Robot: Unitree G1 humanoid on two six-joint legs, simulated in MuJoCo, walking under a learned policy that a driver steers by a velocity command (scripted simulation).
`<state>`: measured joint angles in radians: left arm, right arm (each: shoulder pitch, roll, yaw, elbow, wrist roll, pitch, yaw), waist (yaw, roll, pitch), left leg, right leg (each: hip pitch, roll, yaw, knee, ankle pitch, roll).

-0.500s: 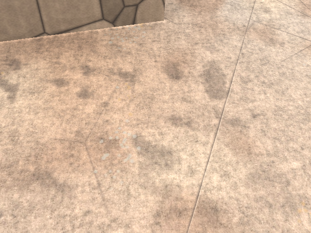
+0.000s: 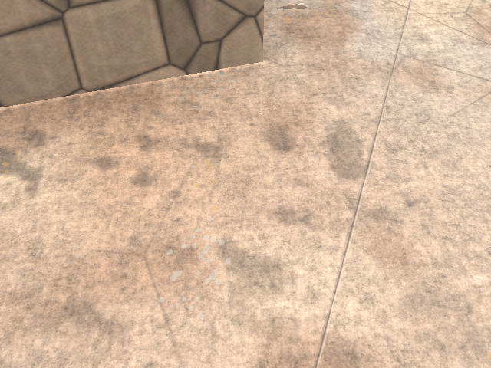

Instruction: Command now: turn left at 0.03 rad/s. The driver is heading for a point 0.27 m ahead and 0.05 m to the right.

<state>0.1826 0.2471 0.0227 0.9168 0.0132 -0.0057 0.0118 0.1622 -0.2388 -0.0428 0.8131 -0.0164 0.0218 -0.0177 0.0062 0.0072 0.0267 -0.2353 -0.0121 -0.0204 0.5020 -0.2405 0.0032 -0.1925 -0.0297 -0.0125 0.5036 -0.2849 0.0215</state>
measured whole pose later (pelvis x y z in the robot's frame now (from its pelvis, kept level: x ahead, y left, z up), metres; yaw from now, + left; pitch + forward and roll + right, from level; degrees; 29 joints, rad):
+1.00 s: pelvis +0.13 +0.00 +0.00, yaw +0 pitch +0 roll +0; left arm 0.06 0.21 0.05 1.03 -0.01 -0.01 0.01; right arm 0.22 -0.22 -0.03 1.10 -0.01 0.01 -0.04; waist -0.01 0.01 0.04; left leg -0.04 0.01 0.02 0.45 -0.40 0.00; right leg -0.30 0.02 -0.03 0.54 -0.23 -0.03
